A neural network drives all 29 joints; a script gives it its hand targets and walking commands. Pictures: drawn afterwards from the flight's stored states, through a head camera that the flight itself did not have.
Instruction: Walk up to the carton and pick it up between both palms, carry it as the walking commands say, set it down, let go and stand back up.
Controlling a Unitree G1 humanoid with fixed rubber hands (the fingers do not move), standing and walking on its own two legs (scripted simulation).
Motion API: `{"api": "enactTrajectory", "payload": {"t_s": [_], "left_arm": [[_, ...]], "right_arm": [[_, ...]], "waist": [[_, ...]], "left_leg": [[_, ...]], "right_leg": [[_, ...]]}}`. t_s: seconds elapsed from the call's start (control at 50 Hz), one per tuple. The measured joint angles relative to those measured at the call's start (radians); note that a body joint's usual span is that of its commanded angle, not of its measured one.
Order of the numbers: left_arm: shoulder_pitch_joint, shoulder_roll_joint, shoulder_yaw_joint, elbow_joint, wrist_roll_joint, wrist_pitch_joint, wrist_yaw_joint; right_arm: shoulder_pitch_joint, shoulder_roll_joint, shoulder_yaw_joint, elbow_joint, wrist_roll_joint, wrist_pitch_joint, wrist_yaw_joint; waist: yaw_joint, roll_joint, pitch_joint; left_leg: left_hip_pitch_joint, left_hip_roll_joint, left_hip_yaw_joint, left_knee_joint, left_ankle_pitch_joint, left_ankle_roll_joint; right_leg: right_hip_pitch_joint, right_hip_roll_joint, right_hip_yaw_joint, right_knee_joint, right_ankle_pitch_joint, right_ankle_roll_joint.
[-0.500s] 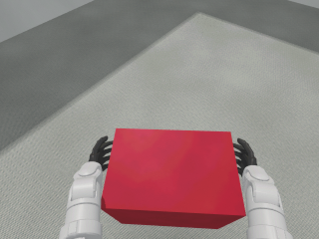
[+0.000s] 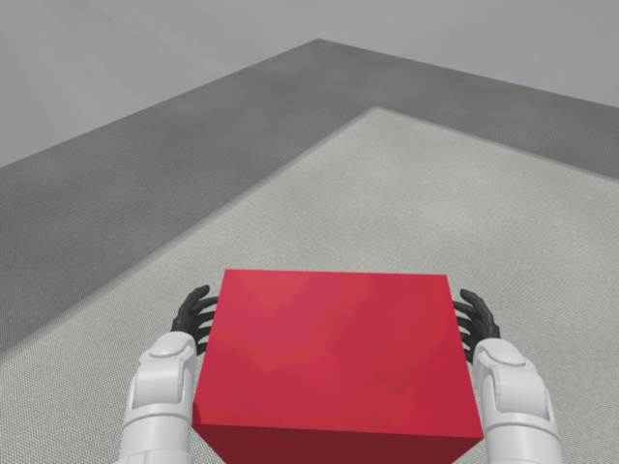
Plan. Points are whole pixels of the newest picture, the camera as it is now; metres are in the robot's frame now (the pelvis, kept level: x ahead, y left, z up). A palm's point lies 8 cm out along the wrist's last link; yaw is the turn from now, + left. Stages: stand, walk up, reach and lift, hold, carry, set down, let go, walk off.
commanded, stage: reach and lift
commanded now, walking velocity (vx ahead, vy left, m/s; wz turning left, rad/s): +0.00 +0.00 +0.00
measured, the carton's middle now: (331, 379) +0.28 -0.01 -0.05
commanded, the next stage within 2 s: hold in 1.00 s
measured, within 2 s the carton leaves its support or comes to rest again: neither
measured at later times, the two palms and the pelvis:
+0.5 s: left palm (182, 343) +0.28 +0.19 +0.04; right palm (491, 345) +0.28 -0.20 +0.05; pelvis +0.00 +0.00 +0.00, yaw +0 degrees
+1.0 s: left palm (182, 345) +0.28 +0.19 +0.04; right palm (492, 345) +0.28 -0.20 +0.05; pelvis +0.01 -0.01 +0.00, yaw +0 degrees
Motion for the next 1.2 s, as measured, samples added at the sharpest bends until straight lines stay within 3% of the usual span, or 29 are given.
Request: {"api": "enactTrajectory", "payload": {"t_s": [0.34,0.82,1.2], "left_arm": [[0.031,-0.002,-0.018,-0.085,0.002,0.091,-0.006],[0.103,-0.016,-0.033,-0.184,-0.006,0.114,-0.001],[0.093,-0.021,-0.031,-0.177,-0.003,0.114,0.001]], "right_arm": [[0.015,-0.009,0.032,-0.075,0.007,0.101,0.002],[0.068,-0.019,0.071,-0.135,0.023,0.109,0.01],[0.063,-0.025,0.069,-0.13,0.023,0.107,0.012]], "waist": [[-0.005,0.002,0.037],[0.01,0.005,0.038],[0.013,0.003,0.045]], "left_leg": [[0.135,0.006,0.005,-0.066,0.018,-0.002],[0.149,0.01,0.004,-0.089,0.017,-0.005],[0.145,0.008,0.008,-0.087,0.021,-0.003]], "right_leg": [[0.127,-0.001,0.002,-0.052,0.013,-0.005],[0.142,0.001,-0.004,-0.077,0.014,-0.01],[0.135,-0.001,-0.002,-0.07,0.015,-0.008]]}}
